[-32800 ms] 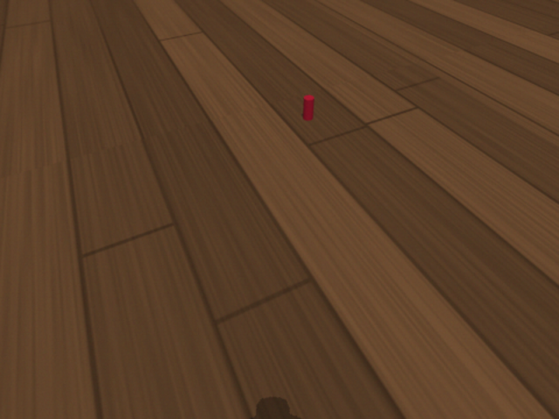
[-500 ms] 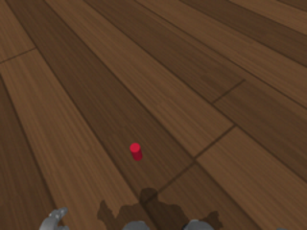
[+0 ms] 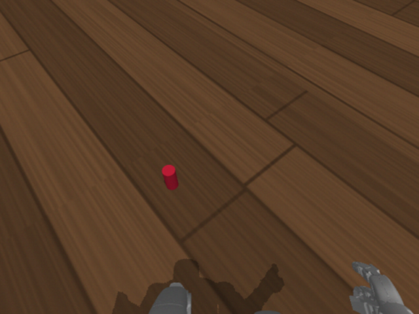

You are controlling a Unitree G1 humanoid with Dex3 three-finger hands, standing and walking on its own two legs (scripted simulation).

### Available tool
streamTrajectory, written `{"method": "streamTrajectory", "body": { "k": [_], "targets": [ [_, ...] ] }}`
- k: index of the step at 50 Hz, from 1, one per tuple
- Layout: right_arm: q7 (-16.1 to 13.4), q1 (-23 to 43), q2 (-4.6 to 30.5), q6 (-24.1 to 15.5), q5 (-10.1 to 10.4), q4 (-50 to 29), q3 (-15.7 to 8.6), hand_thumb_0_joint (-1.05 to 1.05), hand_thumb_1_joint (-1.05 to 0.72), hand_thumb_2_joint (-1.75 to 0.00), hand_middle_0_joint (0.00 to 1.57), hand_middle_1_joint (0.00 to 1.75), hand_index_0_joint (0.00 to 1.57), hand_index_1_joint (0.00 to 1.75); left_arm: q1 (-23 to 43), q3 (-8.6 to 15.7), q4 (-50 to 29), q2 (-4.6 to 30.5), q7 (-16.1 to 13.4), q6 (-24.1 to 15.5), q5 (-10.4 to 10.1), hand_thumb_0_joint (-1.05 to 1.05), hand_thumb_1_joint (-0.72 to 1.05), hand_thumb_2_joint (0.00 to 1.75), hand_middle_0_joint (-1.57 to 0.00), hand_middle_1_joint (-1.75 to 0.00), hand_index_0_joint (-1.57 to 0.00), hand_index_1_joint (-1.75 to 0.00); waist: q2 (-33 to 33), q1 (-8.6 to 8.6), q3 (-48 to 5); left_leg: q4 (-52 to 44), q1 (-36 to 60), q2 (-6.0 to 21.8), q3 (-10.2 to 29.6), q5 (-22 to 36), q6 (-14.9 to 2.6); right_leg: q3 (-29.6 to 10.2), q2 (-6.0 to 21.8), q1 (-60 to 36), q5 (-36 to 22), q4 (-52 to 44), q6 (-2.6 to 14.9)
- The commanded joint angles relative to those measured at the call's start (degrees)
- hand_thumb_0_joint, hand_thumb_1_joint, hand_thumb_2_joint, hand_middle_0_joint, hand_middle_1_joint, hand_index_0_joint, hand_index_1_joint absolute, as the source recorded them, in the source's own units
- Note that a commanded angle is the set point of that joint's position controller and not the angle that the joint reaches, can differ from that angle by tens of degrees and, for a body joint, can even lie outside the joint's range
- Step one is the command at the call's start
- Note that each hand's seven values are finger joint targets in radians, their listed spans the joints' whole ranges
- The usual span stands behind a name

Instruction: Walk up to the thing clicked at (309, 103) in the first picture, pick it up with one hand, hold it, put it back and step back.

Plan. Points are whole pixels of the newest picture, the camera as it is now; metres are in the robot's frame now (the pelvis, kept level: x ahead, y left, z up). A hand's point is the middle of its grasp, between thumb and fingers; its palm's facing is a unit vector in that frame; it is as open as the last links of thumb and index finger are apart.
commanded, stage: step back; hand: left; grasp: from the side
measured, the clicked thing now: (170, 177) +0.76 +0.24 -0.67
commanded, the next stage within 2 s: stand in 1.80 s
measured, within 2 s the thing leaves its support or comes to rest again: neither
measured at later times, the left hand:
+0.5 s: hand out of the picture -0.05 +0.26 -0.13, palm faces +0.09 -0.93 -0.36, open 7.4 cm
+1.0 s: hand out of the picture -0.23 +0.24 -0.13, palm faces +0.11 -0.90 -0.41, open 7.4 cm
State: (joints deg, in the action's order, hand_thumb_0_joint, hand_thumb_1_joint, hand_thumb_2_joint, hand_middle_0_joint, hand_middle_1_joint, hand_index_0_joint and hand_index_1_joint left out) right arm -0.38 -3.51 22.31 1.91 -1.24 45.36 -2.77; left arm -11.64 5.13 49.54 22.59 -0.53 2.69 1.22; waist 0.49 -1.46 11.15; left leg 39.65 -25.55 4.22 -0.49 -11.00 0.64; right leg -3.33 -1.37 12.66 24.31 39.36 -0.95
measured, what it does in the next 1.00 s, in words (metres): walks backwards: left foot, then right foot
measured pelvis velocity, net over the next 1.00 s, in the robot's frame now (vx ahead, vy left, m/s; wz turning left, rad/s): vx -0.26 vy -0.04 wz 0.11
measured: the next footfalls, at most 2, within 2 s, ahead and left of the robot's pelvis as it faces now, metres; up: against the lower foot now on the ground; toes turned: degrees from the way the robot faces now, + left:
left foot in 0.34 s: -0.10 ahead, +0.11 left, +0.00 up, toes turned +4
right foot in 0.68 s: -0.22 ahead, -0.17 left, +0.00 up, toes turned +5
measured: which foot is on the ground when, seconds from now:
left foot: down 0.00-0.04, up 0.06-0.32, down 0.34-0.72, up 0.74-0.96, down 0.98-1.00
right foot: down 0.00-0.36, up 0.38-0.66, down 0.68-1.00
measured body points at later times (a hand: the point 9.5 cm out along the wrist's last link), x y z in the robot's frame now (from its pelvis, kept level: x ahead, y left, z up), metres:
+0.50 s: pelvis -0.16 -0.01 +0.02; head -0.11 +0.01 +0.46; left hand -0.06 +0.31 -0.11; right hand -0.07 -0.32 -0.09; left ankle -0.14 +0.11 -0.71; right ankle -0.15 -0.16 -0.63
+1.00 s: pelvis -0.26 -0.04 +0.01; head -0.23 -0.05 +0.46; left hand -0.23 +0.28 -0.10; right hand -0.17 -0.35 -0.12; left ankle -0.27 +0.08 -0.71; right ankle -0.26 -0.17 -0.71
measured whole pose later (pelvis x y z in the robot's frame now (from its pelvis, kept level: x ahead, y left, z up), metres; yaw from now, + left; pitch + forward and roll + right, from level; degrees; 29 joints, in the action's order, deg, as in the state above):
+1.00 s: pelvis -0.26 -0.04 +0.01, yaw +6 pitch -2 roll +1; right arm 0.6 -13.7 21.7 0.3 -1.6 57.1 -3.3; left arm -12.8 4.2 53.6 21.8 0.4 0.0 2.5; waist -0.1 -1.6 4.5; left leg 33.2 -13.8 -2.3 2.4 -18.0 0.4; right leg 0.1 3.0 14.4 21.6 37.7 -0.3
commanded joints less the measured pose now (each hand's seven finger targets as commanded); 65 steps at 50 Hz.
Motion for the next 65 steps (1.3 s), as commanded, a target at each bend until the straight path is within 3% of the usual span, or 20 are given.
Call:
{"method": "streamTrajectory", "body": {
  "k": [1,2,3,7,13,16,18,20,23,33,35,36,37,40,48,50,51,53,62,65],
  "targets": [
    [-0.8,-1.3,10.0,0.6,1.2,-4.7,-3.0,0.00,-0.90,-0.90,0.20,0.30,0.20,0.30,-6.9,4.5,-2.9,16.5,0.1,-1.9,1.7,0.00,0.90,0.90,-0.20,-0.30,-0.20,-0.30,-9.8,-0.65,-12.8,7.7,-8.2,-6.7,6.6,-16.0,-2.29,-21.0,14.1,-4.9,-3.8,-19.3,8.04],
    [-1.7,0.7,11.0,0.8,0.8,-4.7,-3.7,0.00,-0.90,-0.90,0.20,0.30,0.20,0.30,-0.3,5.5,-5.7,22.9,-0.1,-1.5,2.0,0.00,0.90,0.90,-0.20,-0.30,-0.20,-0.30,-19.8,-3.10,-9.3,22.2,-4.0,-9.5,7.1,-24.1,0.00,-32.1,25.8,12.0,-0.1,-25.4,18.09],
    [-1.9,-0.8,13.9,0.8,0.9,-3.7,-5.0,0.00,-0.90,-0.90,0.20,0.30,0.20,0.30,4.6,5.4,-7.5,21.9,-0.5,-1.8,1.4,0.00,0.90,0.90,-0.20,-0.30,-0.20,-0.30,-17.1,-0.60,-4.7,28.6,0.2,-6.2,11.8,-22.8,0.19,-33.4,27.2,21.3,1.3,-27.0,18.64],
    [-1.3,-7.4,10.2,0.1,1.2,0.7,-3.1,0.00,-0.90,-0.90,0.20,0.30,0.20,0.30,9.2,3.5,-8.1,12.5,-0.8,-1.9,1.4,0.00,0.90,0.90,-0.20,-0.30,-0.20,-0.30,-8.9,3.10,-5.6,30.2,-2.0,-12.0,9.4,-13.7,-0.03,-6.9,11.4,10.9,-14.7,-17.1,9.85],
    [-1.6,-7.7,8.9,-1.5,0.3,-0.6,-2.1,0.00,-0.90,-0.90,0.20,0.30,0.20,0.30,2.2,3.5,-8.3,12.0,-1.8,-0.9,1.6,0.00,0.90,0.90,-0.20,-0.30,-0.20,-0.30,-13.3,-1.12,-13.9,1.3,-1.6,-5.1,3.9,-18.2,0.34,-8.1,14.9,-11.2,-31.0,-8.1,11.22],
    [-1.4,-12.7,9.5,-1.9,-0.4,2.1,-3.1,0.00,-0.90,-0.90,0.20,0.30,0.20,0.30,3.6,2.4,-9.0,12.0,-1.3,0.7,0.2,0.00,0.90,0.90,-0.20,-0.30,-0.20,-0.30,-9.6,0.53,-16.4,-20.2,10.7,-6.6,0.0,1.2,-0.59,-4.7,11.6,-6.5,-31.5,1.7,8.22],
    [-1.5,-10.7,17.9,-1.5,-1.8,1.4,-5.3,0.00,-0.90,-0.90,0.20,0.30,0.20,0.30,1.5,1.1,-9.8,7.7,-0.9,1.0,-0.6,0.00,0.90,0.90,-0.20,-0.30,-0.20,-0.30,9.2,-0.68,-15.6,-18.9,20.3,11.6,25.4,15.6,-7.83,1.7,-0.2,16.4,-0.6,14.9,2.70],
    [-1.4,-5.4,22.4,-1.7,-1.4,-0.6,-5.8,0.00,-0.90,-0.90,0.20,0.30,0.20,0.30,8.2,2.5,-10.0,12.1,-1.9,1.1,0.0,0.00,0.90,0.90,-0.20,-0.30,-0.20,-0.30,13.4,2.71,-10.7,-22.3,1.8,21.1,34.5,12.0,-19.15,-7.2,-0.4,10.7,13.3,30.3,1.79],
    [-1.9,-1.4,14.0,-1.9,-1.6,-1.3,-3.2,0.00,-0.90,-0.90,0.20,0.30,0.20,0.30,2.1,2.5,-6.7,11.0,-0.9,1.1,-1.0,0.00,0.90,0.90,-0.20,-0.30,-0.20,-0.30,6.0,-1.72,-10.9,-15.0,9.4,9.1,13.4,21.1,-12.60,-7.8,-4.0,15.3,4.6,34.6,2.22],
    [-0.5,-4.9,14.1,0.2,-0.8,0.4,-3.8,0.00,-0.90,-0.90,0.20,0.30,0.20,0.30,-4.6,1.9,0.8,9.3,-0.3,-3.4,0.7,0.00,0.90,0.90,-0.20,-0.30,-0.20,-0.30,8.5,0.25,-15.3,-6.0,11.8,5.1,8.3,-4.1,-9.41,4.1,-1.5,-4.9,-5.7,-21.4,2.18],
    [-0.3,-5.2,7.4,-0.1,-0.1,-1.2,-1.7,0.00,-0.90,-0.90,0.20,0.30,0.20,0.30,-4.8,3.7,1.0,15.9,-0.5,-4.0,2.0,0.00,0.90,0.90,-0.20,-0.30,-0.20,-0.30,-9.7,0.07,-11.9,7.4,-9.5,-5.0,5.1,-18.7,-2.75,-22.9,12.7,-9.0,2.0,-21.9,6.49],
    [-1.2,-0.7,10.3,-0.1,-0.3,-1.5,-2.9,0.00,-0.90,-0.90,0.20,0.30,0.20,0.30,0.9,4.3,-1.6,21.2,-0.5,-3.8,2.1,0.00,0.90,0.90,-0.20,-0.30,-0.20,-0.30,-11.4,-2.55,-8.5,12.4,-2.4,-4.6,9.9,-22.4,-0.54,-32.1,23.2,10.5,15.0,-26.2,14.51],
    [-1.1,-1.4,13.0,-0.3,-0.2,0.5,-4.0,0.00,-0.90,-0.90,0.20,0.30,0.20,0.30,6.3,4.0,-2.5,20.1,-0.5,-3.7,2.0,0.00,0.90,0.90,-0.20,-0.30,-0.20,-0.30,-10.4,-0.54,-3.4,16.0,2.8,-3.2,10.7,-19.5,-0.38,-32.1,23.6,19.3,19.6,-27.3,15.25],
    [-0.3,-4.1,10.3,-1.2,0.7,3.4,-2.7,0.00,-0.90,-0.90,0.20,0.30,0.20,0.30,7.0,2.4,-1.8,13.0,-0.7,-4.7,1.3,0.00,0.90,0.90,-0.20,-0.30,-0.20,-0.30,-6.0,1.73,-3.3,15.4,-0.5,-7.4,9.1,-12.2,-0.58,-11.8,12.6,7.8,-4.3,-19.9,9.77],
    [0.4,-8.3,9.3,-4.2,-0.6,6.5,-3.1,0.00,-0.90,-0.90,0.20,0.30,0.20,0.30,2.3,2.0,-0.8,13.4,0.5,-3.8,1.0,0.00,0.90,0.90,-0.20,-0.30,-0.20,-0.30,-8.6,0.83,-9.5,-18.8,14.0,-6.8,0.4,-8.8,-0.85,-8.5,13.0,0.9,-5.6,-12.3,9.38],
    [-0.1,-11.4,12.7,-5.2,-1.6,7.4,-4.7,0.00,-0.90,-0.90,0.20,0.30,0.20,0.30,-0.5,0.1,-0.7,7.1,0.5,-3.8,0.2,0.00,0.90,0.90,-0.20,-0.30,-0.20,-0.30,4.2,1.36,-15.2,-23.9,28.5,4.7,19.8,-4.7,-4.67,-0.7,5.3,11.1,-10.3,6.3,3.98],
    [0.0,-10.4,17.0,-5.2,-1.3,6.5,-5.2,0.00,-0.90,-0.90,0.20,0.30,0.20,0.30,2.0,-0.1,-1.1,7.2,0.4,-3.8,-0.5,0.00,0.90,0.90,-0.20,-0.30,-0.20,-0.30,8.7,1.99,-12.6,-24.9,28.8,13.5,32.8,-12.7,-11.14,5.5,0.4,21.4,5.9,9.4,2.36],
    [0.3,-9.7,17.8,-4.7,-0.8,6.8,-5.7,0.00,-0.90,-0.90,0.20,0.30,0.20,0.30,5.1,1.2,-0.7,13.2,0.2,-4.2,-0.1,0.00,0.90,0.90,-0.20,-0.30,-0.20,-0.30,4.8,2.73,-7.2,-25.6,16.1,15.3,31.6,-19.6,-16.35,-0.1,4.6,15.8,9.4,12.4,2.84],
    [0.5,-3.4,8.9,-2.9,0.5,5.1,-2.2,0.00,-0.90,-0.90,0.20,0.30,0.20,0.30,-3.5,1.4,5.2,9.1,-0.1,-5.9,0.1,0.00,0.90,0.90,-0.20,-0.30,-0.20,-0.30,5.6,-2.52,-10.8,-8.5,3.7,1.8,8.4,-2.2,-5.56,6.0,0.7,-10.7,-13.3,-16.0,2.08],
    [-0.6,-7.4,8.2,-2.0,0.4,6.2,-1.8,0.00,-0.90,-0.90,0.20,0.30,0.20,0.30,2.1,3.2,3.0,18.0,-0.7,-6.2,1.2,0.00,0.90,0.90,-0.20,-0.30,-0.20,-0.30,-6.1,-1.37,-10.2,11.5,-0.4,-5.3,8.2,-22.5,-1.07,-26.1,25.2,-1.0,12.4,-28.2,12.59]
  ]
}}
